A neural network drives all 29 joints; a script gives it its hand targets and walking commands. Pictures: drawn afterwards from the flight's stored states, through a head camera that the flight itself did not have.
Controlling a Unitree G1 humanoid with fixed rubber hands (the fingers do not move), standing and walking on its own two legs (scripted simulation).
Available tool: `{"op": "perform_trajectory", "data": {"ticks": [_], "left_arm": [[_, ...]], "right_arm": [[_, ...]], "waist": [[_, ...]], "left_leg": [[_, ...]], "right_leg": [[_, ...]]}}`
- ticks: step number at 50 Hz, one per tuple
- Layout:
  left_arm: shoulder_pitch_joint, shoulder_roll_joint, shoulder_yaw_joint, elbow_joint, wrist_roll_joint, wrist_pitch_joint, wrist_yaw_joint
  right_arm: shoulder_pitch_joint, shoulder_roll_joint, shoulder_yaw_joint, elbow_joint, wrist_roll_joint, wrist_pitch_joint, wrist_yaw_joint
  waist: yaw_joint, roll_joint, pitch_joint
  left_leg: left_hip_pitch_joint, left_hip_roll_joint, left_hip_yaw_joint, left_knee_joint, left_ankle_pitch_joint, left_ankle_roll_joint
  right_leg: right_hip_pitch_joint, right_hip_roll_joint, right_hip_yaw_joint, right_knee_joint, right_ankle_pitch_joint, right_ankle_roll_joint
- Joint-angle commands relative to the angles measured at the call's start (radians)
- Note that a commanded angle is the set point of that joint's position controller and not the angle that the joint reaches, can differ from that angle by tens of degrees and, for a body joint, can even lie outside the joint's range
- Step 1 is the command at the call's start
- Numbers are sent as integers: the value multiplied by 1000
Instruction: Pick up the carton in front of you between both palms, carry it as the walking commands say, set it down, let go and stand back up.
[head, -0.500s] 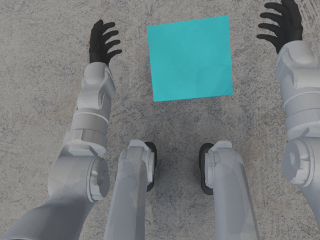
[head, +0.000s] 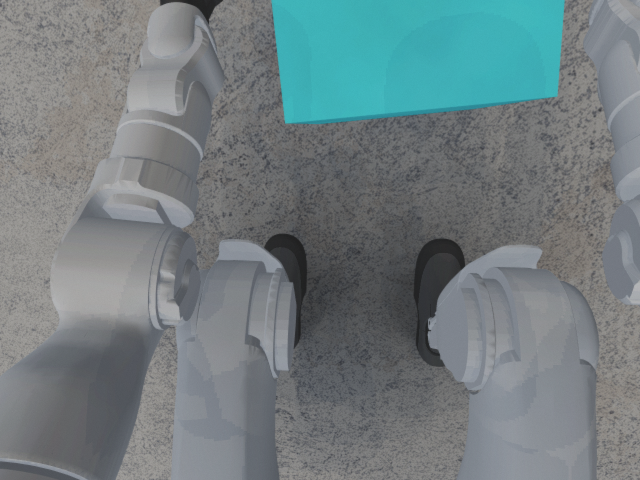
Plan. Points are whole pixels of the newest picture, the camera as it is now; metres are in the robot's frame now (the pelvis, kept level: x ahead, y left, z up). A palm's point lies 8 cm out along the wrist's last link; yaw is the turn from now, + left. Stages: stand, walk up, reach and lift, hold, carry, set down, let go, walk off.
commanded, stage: reach and lift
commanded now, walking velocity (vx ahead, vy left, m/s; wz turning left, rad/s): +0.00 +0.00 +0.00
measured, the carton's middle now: (398, 13) +0.53 -0.04 -0.25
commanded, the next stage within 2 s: none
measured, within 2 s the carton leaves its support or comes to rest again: leaves its support in 0.74 s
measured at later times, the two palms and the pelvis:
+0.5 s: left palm out of the picture +0.54 +0.11 -0.17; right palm out of the picture +0.55 -0.19 -0.17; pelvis +0.00 +0.00 +0.00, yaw +0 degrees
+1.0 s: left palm out of the picture +0.54 +0.11 -0.07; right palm out of the picture +0.52 -0.19 -0.09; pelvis +0.01 +0.01 +0.02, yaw -2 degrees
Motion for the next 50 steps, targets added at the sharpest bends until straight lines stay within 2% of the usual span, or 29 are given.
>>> {"op": "perform_trajectory", "data": {"ticks": [1,2,4,5,7,10,11,14,17,18,20,21,22,24,25,26,27,28,29,32,34,35,36,42,43,44,47,48,50], "left_arm": [[-241,111,6,-106,-15,-22,0],[-238,70,-37,-146,-49,-15,-2],[-215,116,-5,-95,-9,-22,2],[-202,117,20,-126,0,-30,1],[-138,96,25,-80,-5,-14,7],[-209,102,26,-72,1,-27,-3],[-165,116,46,-95,16,-25,-9],[-172,61,17,-36,-12,-20,-9],[-177,84,52,21,38,-26,-11],[-250,20,32,-104,19,-38,-10],[-210,-31,1,-32,18,-39,-16],[-245,10,27,-25,49,-28,-9],[-275,-76,28,-72,43,-44,-8],[-382,-284,-23,-78,74,-21,-44],[-408,-429,-12,-103,63,-18,-74],[-424,-497,-61,-97,102,-12,-103],[-518,-715,-93,-132,89,-8,-145],[-530,-715,-91,-119,151,12,-174],[-573,-847,-57,-143,137,13,-220],[-583,-948,-144,-212,111,65,-260],[-552,-1009,-116,-198,142,84,-275],[-507,-1039,-90,-258,146,86,-282],[-470,-1064,-109,-266,118,93,-275],[-452,-1288,-245,-355,60,167,-270],[-425,-1218,-243,-342,88,177,-267],[-390,-1283,-246,-361,131,195,-266],[-452,-1294,-280,-446,123,204,-262],[-429,-1251,-252,-483,126,210,-268],[-351,-1263,-129,-314,222,256,-278]], "right_arm": [[-315,-149,-44,-144,-7,-19,-7],[-279,-147,-40,-86,-15,-22,-4],[-255,-110,-34,-54,-14,-19,-14],[-262,-88,6,-167,1,-21,-9],[-227,-67,30,-88,12,-10,-7],[-273,-98,-7,-67,-6,-11,5],[-218,-79,11,-121,14,-11,0],[-218,-57,14,-47,12,-3,-1],[-300,-14,68,-104,11,-7,-3],[-269,-6,32,-68,11,-10,11],[-300,48,70,-45,19,-14,10],[-339,-2,16,-79,-4,-15,0],[-320,196,78,-114,16,-9,9],[-420,309,80,-70,-36,10,46],[-396,438,92,-37,-70,15,70],[-426,591,92,-70,-43,26,95],[-470,776,92,-75,-78,33,144],[-437,854,68,-32,-105,53,173],[-450,952,109,-109,-118,64,202],[-401,1070,76,-151,-100,92,259],[-435,1126,126,-203,-113,118,275],[-430,1143,106,-281,-94,109,280],[-406,1109,184,-302,-74,121,286],[-531,1153,245,-598,-60,132,237],[-523,1243,293,-694,-21,133,239],[-570,1278,296,-690,-21,154,232],[-414,1357,262,-665,-71,196,221],[-392,1348,240,-628,-81,211,222],[-371,1299,187,-544,-164,242,239]], "waist": [[-96,-65,-1317],[-47,-23,-1331],[-72,-46,-1267],[15,-15,-1337],[-15,-110,-1275],[-36,-94,-1239],[-1,-82,-1279],[-28,-60,-1175],[30,-147,-1176],[-51,-90,-1191],[12,-79,-1304],[-9,-83,-1231],[45,-122,-1283],[25,-62,-1211],[-65,-100,-1202],[27,-53,-1146],[-39,-60,-1154],[33,-46,-1082],[-36,-98,-1090],[-39,-7,-1168],[-47,-62,-1181],[22,-64,-1251],[-29,-47,-1319],[-129,10,-1766],[-73,-76,-1820],[-37,-9,-1860],[-100,-76,-1793],[-51,-75,-1771],[-66,-62,-1510]], "left_leg": [[621,33,59,-92,369,12],[620,5,98,-108,318,-7],[548,14,91,-78,333,2],[570,-7,118,-65,379,0],[506,7,88,-73,334,0],[489,7,75,-113,299,1],[483,5,102,-63,308,8],[432,9,109,-109,201,0],[456,8,114,-84,279,19],[439,12,98,-102,206,12],[546,-9,118,-116,251,20],[481,-4,110,-133,247,12],[549,-24,106,-148,245,41],[554,-41,103,-152,219,32],[534,-43,92,-144,227,34],[528,-45,93,-125,247,33],[535,-73,99,-112,261,38],[536,-64,109,-101,250,36],[461,-78,115,-117,202,34],[475,-84,128,-112,246,38],[450,-79,110,-106,303,51],[439,-96,123,-96,331,56],[465,-93,147,-92,350,40],[645,-106,134,-117,491,18],[691,-115,126,-132,464,34],[700,-127,138,-147,477,42],[614,-142,148,-180,369,36],[614,-146,142,-236,303,54],[460,-138,137,-245,213,46]], "right_leg": [[615,-13,-31,-150,369,15],[688,-22,-30,-150,330,8],[671,0,-14,-152,381,12],[650,7,6,-151,398,1],[726,-17,3,-147,380,17],[673,-18,-29,-117,367,25],[660,1,6,-155,351,12],[647,-9,-17,-161,255,10],[628,-13,8,-196,294,14],[645,6,-15,-196,257,9],[687,3,-21,-180,313,24],[621,9,-20,-203,291,16],[661,26,-41,-191,276,24],[609,25,-24,-206,233,22],[591,48,-51,-207,232,3],[487,48,-28,-188,234,2],[515,59,-29,-200,238,-17],[438,50,-28,-178,224,1],[487,70,-51,-200,211,6],[537,90,-51,-181,293,-14],[538,91,-56,-167,349,-12],[562,82,-56,-148,356,-8],[632,92,-53,-175,387,-16],[797,114,-101,-179,557,3],[833,108,-123,-168,523,24],[822,115,-98,-203,523,21],[840,134,-97,-266,457,8],[800,132,-135,-278,375,18],[701,134,-89,-340,239,-2]]}}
